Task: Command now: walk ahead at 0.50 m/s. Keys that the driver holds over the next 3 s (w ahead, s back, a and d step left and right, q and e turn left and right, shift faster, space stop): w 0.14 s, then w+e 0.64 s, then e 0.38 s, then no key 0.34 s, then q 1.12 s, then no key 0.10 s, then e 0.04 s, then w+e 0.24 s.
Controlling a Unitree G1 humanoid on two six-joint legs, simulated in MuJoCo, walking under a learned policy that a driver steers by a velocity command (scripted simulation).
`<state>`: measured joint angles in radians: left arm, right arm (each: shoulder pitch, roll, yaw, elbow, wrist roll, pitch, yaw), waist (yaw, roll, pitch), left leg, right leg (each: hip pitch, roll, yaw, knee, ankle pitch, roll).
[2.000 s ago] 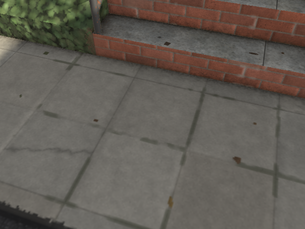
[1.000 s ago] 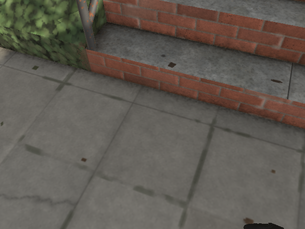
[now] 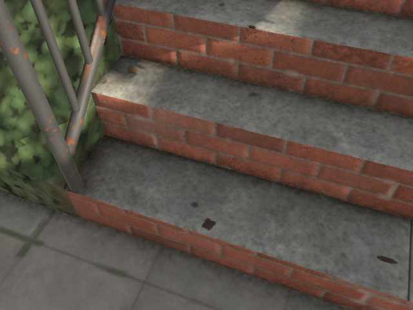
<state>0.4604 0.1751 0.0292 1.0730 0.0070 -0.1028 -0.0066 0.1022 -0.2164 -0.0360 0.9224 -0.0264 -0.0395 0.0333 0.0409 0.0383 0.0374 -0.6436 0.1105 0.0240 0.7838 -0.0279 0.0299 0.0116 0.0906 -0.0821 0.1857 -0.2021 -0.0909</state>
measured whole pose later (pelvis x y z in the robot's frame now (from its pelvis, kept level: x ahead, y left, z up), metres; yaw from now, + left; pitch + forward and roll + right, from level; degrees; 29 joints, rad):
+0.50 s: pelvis +0.26 +0.05 +0.00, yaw -8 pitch +0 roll +1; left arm 0.17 0.22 0.06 0.97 0.04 -0.03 -0.03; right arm 0.35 -0.19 -0.04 1.03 -0.02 -0.12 -0.01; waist -0.01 -0.04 0.04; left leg -0.08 -0.03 0.22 0.28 -0.20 0.07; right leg -0.62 -0.09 -0.02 1.01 -0.12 -0.05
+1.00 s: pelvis +0.43 -0.02 -0.01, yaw -26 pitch +3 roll +1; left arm 0.35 0.22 0.05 0.95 0.03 -0.05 0.03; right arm 0.10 -0.18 -0.01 0.75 -0.05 -0.01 -0.04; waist 0.05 0.04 0.01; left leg -0.96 0.03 0.02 1.86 -0.39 -0.01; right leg -0.26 0.13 0.06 0.47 -0.26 -0.12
